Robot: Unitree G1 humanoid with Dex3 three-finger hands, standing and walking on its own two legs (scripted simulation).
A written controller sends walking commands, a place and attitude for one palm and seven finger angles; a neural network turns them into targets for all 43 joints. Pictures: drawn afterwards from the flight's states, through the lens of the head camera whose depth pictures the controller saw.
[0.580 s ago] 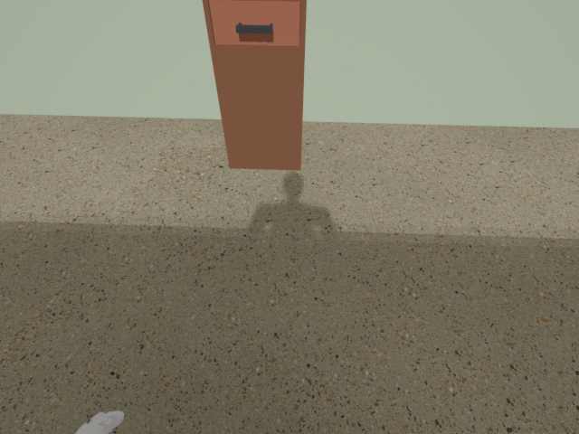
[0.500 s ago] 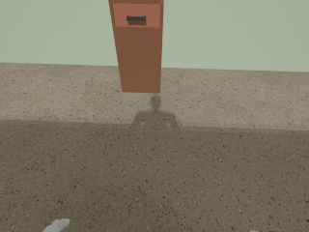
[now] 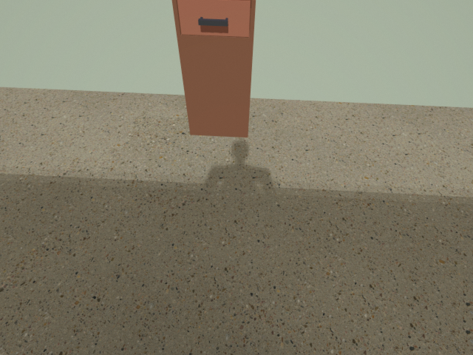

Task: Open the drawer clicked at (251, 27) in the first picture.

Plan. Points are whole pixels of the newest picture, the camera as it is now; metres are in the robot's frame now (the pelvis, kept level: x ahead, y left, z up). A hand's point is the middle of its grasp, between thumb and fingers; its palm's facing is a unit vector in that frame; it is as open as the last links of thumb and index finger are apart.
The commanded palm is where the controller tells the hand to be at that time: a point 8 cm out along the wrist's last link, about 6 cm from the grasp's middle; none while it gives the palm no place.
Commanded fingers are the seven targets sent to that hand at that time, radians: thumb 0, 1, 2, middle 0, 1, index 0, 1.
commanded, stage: stand and wait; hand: left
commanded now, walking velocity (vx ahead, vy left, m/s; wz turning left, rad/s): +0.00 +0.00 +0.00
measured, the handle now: (213, 20) +1.50 +0.21 -0.04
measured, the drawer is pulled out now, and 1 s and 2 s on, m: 0.00 0.00 0.00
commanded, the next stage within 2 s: look at it before walking up in 0.24 s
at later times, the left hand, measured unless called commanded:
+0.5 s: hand out of the picture +0.07 +0.24 -0.15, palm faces -0.03 -0.94 -0.33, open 7.4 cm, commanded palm none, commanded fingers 0.00 0.90 0.90 -0.20 -0.30 -0.20 -0.30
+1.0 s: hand out of the picture +0.07 +0.24 -0.15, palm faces -0.03 -0.94 -0.33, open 7.4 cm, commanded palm none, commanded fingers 0.00 0.90 0.90 -0.20 -0.30 -0.20 -0.30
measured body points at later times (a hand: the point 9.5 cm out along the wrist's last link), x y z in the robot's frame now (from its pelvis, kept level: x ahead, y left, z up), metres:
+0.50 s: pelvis -0.01 +0.00 +0.00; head -0.01 +0.00 +0.45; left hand +0.07 +0.29 -0.13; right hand +0.07 -0.30 -0.13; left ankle +0.00 +0.13 -0.74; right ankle +0.00 -0.12 -0.74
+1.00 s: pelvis +0.00 +0.00 +0.00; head +0.00 +0.00 +0.45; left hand +0.07 +0.29 -0.13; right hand +0.07 -0.30 -0.13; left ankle +0.00 +0.13 -0.74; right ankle +0.00 -0.12 -0.74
